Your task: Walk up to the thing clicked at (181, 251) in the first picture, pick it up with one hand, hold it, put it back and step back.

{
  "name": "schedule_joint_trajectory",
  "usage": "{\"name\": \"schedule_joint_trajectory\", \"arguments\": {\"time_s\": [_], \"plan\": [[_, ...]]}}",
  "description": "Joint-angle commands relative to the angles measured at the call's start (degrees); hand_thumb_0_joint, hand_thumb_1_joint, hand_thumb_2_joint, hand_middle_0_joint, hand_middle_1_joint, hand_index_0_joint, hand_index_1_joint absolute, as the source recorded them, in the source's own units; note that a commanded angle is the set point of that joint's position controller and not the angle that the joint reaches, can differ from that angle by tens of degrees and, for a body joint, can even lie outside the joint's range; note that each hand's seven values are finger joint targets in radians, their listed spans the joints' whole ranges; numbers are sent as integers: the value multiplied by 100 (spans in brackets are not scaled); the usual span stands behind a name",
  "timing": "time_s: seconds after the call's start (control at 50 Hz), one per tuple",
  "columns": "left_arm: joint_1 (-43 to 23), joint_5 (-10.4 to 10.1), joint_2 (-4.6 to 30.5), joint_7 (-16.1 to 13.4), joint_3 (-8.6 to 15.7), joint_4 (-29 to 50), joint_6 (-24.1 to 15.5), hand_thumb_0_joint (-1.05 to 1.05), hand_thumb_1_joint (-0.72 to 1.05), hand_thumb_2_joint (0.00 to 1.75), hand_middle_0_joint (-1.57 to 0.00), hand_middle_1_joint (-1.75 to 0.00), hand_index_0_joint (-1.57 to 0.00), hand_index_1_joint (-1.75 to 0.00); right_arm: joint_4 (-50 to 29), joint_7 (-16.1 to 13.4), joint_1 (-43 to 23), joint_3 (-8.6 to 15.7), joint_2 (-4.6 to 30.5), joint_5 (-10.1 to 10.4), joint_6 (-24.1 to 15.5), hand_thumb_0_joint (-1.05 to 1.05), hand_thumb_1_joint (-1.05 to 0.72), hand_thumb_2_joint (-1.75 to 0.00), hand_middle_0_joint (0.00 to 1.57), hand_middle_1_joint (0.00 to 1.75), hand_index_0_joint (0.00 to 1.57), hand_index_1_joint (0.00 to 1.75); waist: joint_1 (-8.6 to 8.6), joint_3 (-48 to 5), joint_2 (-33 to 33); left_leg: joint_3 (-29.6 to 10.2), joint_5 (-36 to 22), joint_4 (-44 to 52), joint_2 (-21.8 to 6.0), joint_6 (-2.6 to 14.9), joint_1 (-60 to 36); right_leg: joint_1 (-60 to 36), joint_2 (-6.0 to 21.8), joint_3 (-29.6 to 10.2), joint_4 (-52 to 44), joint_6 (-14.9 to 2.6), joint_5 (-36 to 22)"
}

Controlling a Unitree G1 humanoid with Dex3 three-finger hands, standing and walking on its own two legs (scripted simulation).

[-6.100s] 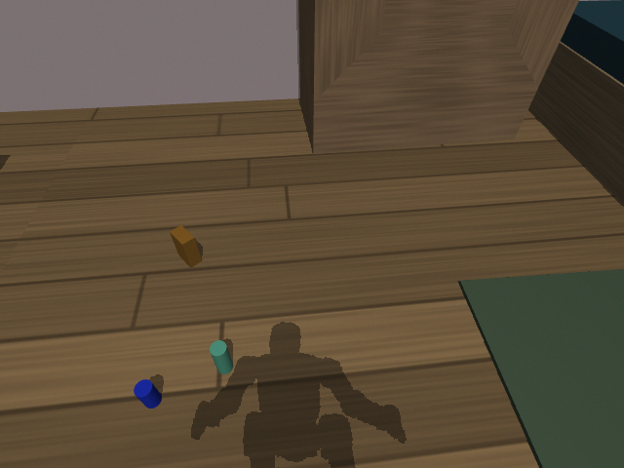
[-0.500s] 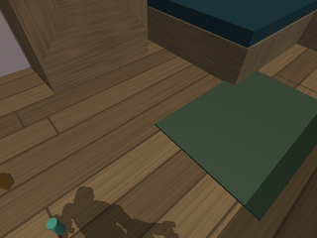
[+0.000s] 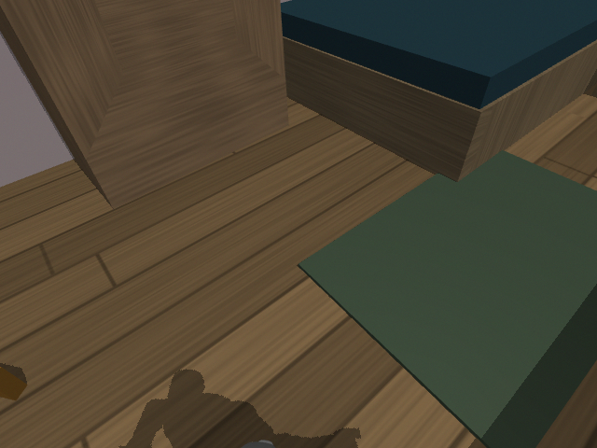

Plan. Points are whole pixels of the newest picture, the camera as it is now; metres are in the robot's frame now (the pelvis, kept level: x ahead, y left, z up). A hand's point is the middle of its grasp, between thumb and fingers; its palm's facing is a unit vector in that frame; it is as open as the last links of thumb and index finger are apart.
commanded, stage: walk up
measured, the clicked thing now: out of the picture +0.45 +1.10 -0.70
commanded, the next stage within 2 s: none
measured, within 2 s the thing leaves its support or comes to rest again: neither
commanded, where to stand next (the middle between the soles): +1.41 +0.08 m, yaw +0 degrees
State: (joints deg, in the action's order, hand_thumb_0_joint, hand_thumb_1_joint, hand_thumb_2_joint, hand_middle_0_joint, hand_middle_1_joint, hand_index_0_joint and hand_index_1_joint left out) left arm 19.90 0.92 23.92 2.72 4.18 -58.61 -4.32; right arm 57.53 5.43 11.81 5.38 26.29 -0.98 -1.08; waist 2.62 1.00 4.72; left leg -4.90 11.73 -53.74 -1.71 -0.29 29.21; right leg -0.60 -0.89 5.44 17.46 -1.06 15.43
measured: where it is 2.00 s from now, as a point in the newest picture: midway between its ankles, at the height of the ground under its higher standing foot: (312, 270)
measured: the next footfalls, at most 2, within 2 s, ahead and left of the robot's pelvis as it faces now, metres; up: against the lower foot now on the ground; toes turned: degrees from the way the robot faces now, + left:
left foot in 0.18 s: +0.28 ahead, +0.16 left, +0.00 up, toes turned +6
right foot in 0.66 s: +0.56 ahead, -0.11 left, +0.00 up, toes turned -3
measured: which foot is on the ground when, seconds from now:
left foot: up 0.00-0.16, down 0.18-0.68, up 0.70-1.00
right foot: down 0.00-0.24, up 0.26-0.64, down 0.66-1.00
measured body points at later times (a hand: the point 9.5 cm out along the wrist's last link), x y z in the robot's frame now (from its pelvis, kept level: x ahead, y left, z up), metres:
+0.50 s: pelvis +0.29 +0.04 +0.00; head +0.29 +0.05 +0.45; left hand +0.38 +0.36 -0.11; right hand +0.35 -0.28 -0.11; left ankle +0.24 +0.15 -0.74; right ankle +0.39 -0.12 -0.69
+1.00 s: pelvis +0.56 +0.01 -0.01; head +0.57 +0.01 +0.44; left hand +0.55 +0.33 -0.12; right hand +0.67 -0.30 -0.12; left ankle +0.68 +0.16 -0.71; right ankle +0.52 -0.11 -0.74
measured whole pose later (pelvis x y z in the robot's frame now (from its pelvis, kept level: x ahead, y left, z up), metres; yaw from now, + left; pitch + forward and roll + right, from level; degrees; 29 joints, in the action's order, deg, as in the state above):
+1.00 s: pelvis +0.56 +0.01 -0.01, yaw +2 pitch -2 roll -2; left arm 20.5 0.5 22.6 3.1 2.7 -52.3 -5.2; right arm 50.5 5.2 12.7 4.1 24.4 -1.0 -2.3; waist 3.0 4.3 3.2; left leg -0.4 10.6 -42.4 -6.0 0.1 30.0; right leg 5.2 0.1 5.0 23.8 -0.7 16.4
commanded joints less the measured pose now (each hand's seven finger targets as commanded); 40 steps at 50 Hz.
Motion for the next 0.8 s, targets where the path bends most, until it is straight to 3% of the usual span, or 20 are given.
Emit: {"name": "schedule_joint_trajectory", "arguments": {"time_s": [0.0, 0.06, 0.12, 0.16, 0.18, 0.2, 0.22, 0.24, 0.26, 0.28, 0.32, 0.44, 0.54, 0.58, 0.62, 0.64, 0.66, 0.68, 0.7, 0.78], "plan": [[-665, -19, 1698, -88, 396, 721, -276, 0, 90, 90, -20, -30, -20, -30, -759, 65, -740, 170, 905, -10, -145, 0, -90, -90, 20, 30, 20, 30, -86, 929, -1141, -74, -282, 975, -443, -116, 608, 608, 1587, -1069, -1321, -874, 1046], [-425, -31, 1717, -67, 405, 666, -226, 0, 90, 90, -20, -30, -20, -30, -953, 109, -1161, 118, 799, -54, -186, 0, -90, -90, 20, 30, 20, 30, 84, 793, -1030, 437, -388, 1890, -369, -9, 388, 105, 1365, -513, -929, -806, -224], [-236, -65, 1721, -80, 335, 695, -191, 0, 90, 90, -20, -30, -20, -30, -1010, 51, -1205, 149, 744, -84, -209, 0, -90, -90, 20, 30, 20, 30, 94, 460, -794, 818, -456, 2259, -239, 214, -458, -35, 1599, -392, -353, -809, -2023], [-434, -103, 1741, -122, 320, 764, -146, 0, 90, 90, -20, -30, -20, -30, -730, -18, -136, 265, 816, -117, -222, 0, -90, -90, 20, 30, 20, 30, -469, -37, -417, 1069, -560, 2600, 80, 434, -1693, 66, 1428, -54, 1151, -698, -3262], [-254, -117, 1503, -144, 234, 840, -107, 0, 90, 90, -20, -30, -20, -30, -471, -79, 875, 399, 1119, -218, -261, 0, -90, -90, 20, 30, 20, 30, -848, -701, 126, 959, -260, 2603, 159, 759, -3192, 750, 1096, 118, 2714, -483, -3070], [152, -183, 1093, -138, 114, 883, -75, 0, 90, 90, -20, -30, -20, -30, -434, -149, 1548, 598, 1570, -241, -299, 0, -90, -90, 20, 30, 20, 30, -1076, -1220, 1063, -613, 948, 2876, -776, 1158, -4578, 2353, 468, 306, 4356, -213, -1536], [119, -250, 1092, -143, 154, 960, -98, 0, 90, 90, -20, -30, -20, -30, -550, -194, 1692, 668, 1904, -121, -330, 0, -90, -90, 20, 30, 20, 30, -1092, -1418, 1635, -3307, 802, 3442, -1954, 1693, -5375, 3779, -512, -379, 5212, -95, 1214], [-189, -204, 1510, -212, 147, 930, -86, 0, 90, 90, -20, -30, -20, -30, -665, -221, 1395, 694, 1779, 31, -324, 0, -90, -90, 20, 30, 20, 30, -1009, -1451, 861, -3477, 758, 3584, -2220, 1950, -5179, 3916, 18, -985, 5539, -258, 1387], [-627, -162, 1524, -181, 101, 962, -122, 0, 90, 90, -20, -30, -20, -30, -756, -275, 1096, 629, 1592, 109, -310, 0, -90, -90, 20, 30, 20, 30, -974, -1019, 287, -2703, 374, 3679, -2043, 1746, -4354, 3836, 238, -1164, 5678, -276, 1070], [-486, -215, 1390, -137, 61, 943, -135, 0, 90, 90, -20, -30, -20, -30, -890, -322, 622, 479, 1417, 137, -334, 0, -90, -90, 20, 30, 20, 30, -664, -713, -33, -1536, -254, 3648, -1730, 1352, -3622, 3475, 429, -1403, 5406, -269, 556], [-227, -277, 1159, -50, 65, 835, -74, 0, 90, 90, -20, -30, -20, -30, -950, -359, 361, 308, 1100, 143, -391, 0, -90, -90, 20, 30, 20, 30, -366, -161, 19, -558, -996, 3861, -1356, 1045, -2537, 2967, 540, -1183, 4820, -169, 196], [-764, -80, 991, 185, 80, 1078, 0, 0, 90, 90, -20, -30, -20, -30, -1210, -280, 120, 233, 1092, 90, -585, 0, -90, -90, 20, 30, 20, 30, -293, 764, 230, 243, -506, 4428, -1285, 1378, -1683, 3102, 829, -590, 2852, 201, -349], [-1125, -57, 936, 250, 188, 1063, -56, 0, 90, 90, -20, -30, -20, -30, -1206, -255, 263, 252, 1179, 95, -568, 0, -90, -90, 20, 30, 20, 30, -346, 381, 353, 454, -606, 3886, -1140, 1073, -1690, 1976, 609, -254, 1637, -17, -1440], [-761, -67, 1026, 210, 257, 923, -58, 0, 90, 90, -20, -30, -20, -30, -1253, -307, 172, 267, 1238, 108, -536, 0, -90, -90, 20, 30, 20, 30, -63, 117, 168, 302, -646, 3398, -1283, 990, -1580, 1311, 625, -308, 1730, -76, -1371], [105, -64, 1298, 132, 407, 658, -94, 0, 90, 90, -20, -30, -20, -30, -1261, -324, 280, 184, 1010, 49, -507, 0, -90, -90, 20, 30, 20, 30, 407, -483, -728, 713, -1373, 1469, -788, 738, -1369, -24, 414, -237, 1485, -249, -785], [762, -27, 1612, 48, 532, 569, -130, 0, 90, 90, -20, -30, -20, -30, -1209, -310, 690, 90, 724, 45, -487, 0, -90, -90, 20, 30, 20, 30, 638, -941, -1622, 1033, -832, -194, -275, 544, -896, -770, 729, -831, 1006, -338, 314], [920, 15, 2069, -2, 609, 648, -179, 0, 90, 90, -20, -30, -20, -30, -1308, -297, 1011, -18, 455, 85, -471, 0, -90, -90, 20, 30, 20, 30, 476, -860, -2509, 941, 1591, -1332, 415, 348, 342, -1231, 2105, -3235, 227, -737, 962], [670, -110, 2160, -14, 572, 736, -177, 0, 90, 90, -20, -30, -20, -30, -1233, -349, 907, 104, 989, 100, -447, 0, -90, -90, 20, 30, 20, 30, 430, -777, -2115, 546, 1861, -1872, 314, 291, 924, -1374, 2643, -4592, -279, -1256, 727], [294, -182, 2109, -49, 559, 869, -166, 0, 90, 90, -20, -30, -20, -30, -1125, -401, 670, 124, 1130, 70, -423, 0, -90, -90, 20, 30, 20, 30, 377, -452, -1686, 194, 1622, -2134, 23, 278, 921, -734, 2655, -4510, -374, -1381, 640], [-509, -176, 1405, -105, 325, 991, -228, 0, 90, 90, -20, -30, -20, -30, -901, -273, 809, 82, 836, 184, -332, 0, -90, -90, 20, 30, 20, 30, -246, 157, -1322, 61, 483, -1082, -319, 370, -19, 994, 1461, -1680, -256, -851, -823]]}}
